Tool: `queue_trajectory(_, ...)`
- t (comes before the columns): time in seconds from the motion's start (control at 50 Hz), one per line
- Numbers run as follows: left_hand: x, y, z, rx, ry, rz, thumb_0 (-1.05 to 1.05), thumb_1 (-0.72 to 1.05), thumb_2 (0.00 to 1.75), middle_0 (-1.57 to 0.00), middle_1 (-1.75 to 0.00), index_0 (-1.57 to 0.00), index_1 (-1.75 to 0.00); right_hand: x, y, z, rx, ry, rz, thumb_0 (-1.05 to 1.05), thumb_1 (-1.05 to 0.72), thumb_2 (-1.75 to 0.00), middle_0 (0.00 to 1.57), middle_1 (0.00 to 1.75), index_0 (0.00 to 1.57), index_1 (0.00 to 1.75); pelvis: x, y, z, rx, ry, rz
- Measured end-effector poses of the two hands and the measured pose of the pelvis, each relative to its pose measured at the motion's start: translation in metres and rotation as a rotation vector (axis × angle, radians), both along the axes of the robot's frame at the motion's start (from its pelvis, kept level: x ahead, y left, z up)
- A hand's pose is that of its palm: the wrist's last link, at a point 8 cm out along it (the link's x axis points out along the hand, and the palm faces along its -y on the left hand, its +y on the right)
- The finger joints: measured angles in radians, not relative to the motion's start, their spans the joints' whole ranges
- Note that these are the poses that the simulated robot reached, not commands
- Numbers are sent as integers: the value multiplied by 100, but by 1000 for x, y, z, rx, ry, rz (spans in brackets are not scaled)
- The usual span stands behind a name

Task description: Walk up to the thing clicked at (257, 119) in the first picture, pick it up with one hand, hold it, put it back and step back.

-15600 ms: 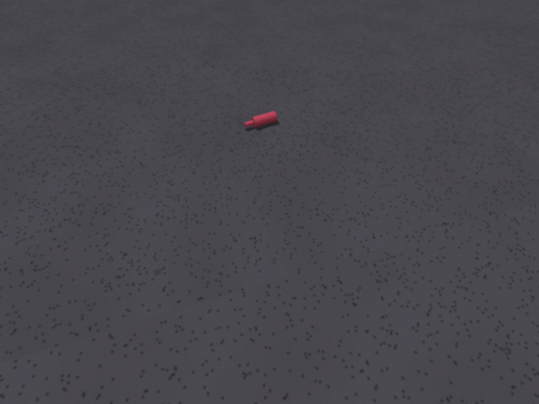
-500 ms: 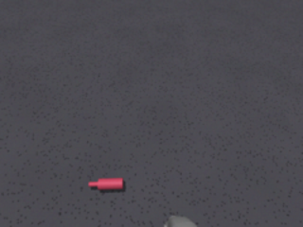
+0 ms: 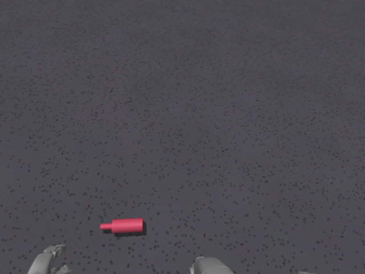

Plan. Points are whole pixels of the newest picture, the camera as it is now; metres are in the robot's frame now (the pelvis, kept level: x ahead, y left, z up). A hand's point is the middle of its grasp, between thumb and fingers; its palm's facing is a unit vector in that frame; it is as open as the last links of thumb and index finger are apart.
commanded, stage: walk up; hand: left
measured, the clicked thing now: (122, 225) +0.39 +0.23 -0.73
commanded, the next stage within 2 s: stand in 1.42 s
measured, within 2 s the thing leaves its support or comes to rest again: neither
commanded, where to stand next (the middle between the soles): +0.01 -0.03 m, yaw -1 degrees
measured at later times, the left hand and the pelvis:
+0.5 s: hand out of the picture +0.10 +0.21 -0.14, palm faces -0.02 -0.95 -0.31, open 7.4 cm; pelvis -0.02 -0.03 +0.00, yaw -1 degrees
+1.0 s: hand out of the picture +0.06 +0.23 -0.15, palm faces -0.01 -0.95 -0.32, open 7.4 cm; pelvis -0.02 -0.02 +0.01, yaw -1 degrees
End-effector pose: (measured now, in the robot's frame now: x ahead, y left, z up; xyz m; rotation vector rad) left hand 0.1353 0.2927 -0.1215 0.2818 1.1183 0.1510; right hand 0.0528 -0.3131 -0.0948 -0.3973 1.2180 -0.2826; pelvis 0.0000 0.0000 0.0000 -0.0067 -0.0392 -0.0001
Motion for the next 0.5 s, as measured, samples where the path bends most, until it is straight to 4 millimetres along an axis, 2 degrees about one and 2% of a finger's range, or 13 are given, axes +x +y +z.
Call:
queue_trajectory(0.12,-21,8,-2,45,62,-2,1,90,90,-20,-30,-21,-30,-11,-25,7,-44,10,2,0,-90,-89,21,30,21,30,-5,-12,-1,-1,21,-35)
queue_trajectory(0.22,-41,-9,-2,82,102,-25,1,90,90,-20,-30,-20,-30,-15,-46,-10,-21,-2,-25,0,-90,-89,21,30,20,30,-12,-24,-8,-35,-11,-41)
queue_trajectory(0.32,-56,-27,8,62,103,-33,1,90,90,-20,-30,-21,-30,-11,-36,-18,50,-28,-36,1,-91,-89,20,30,20,30,-11,-27,-2,10,-12,-47)
queue_trajectory(0.4,-51,-32,7,40,60,-14,1,90,90,-20,-30,-21,-30,-10,-21,-25,83,-39,-13,1,-91,-89,20,30,20,30,-13,-25,-3,18,-23,-28)
queue_trajectory(0.5,-44,-36,13,16,8,3,1,90,90,-20,-30,-21,-30,-9,-6,-21,125,-29,15,1,-90,-89,21,30,20,30,-15,-28,3,10,-24,-24)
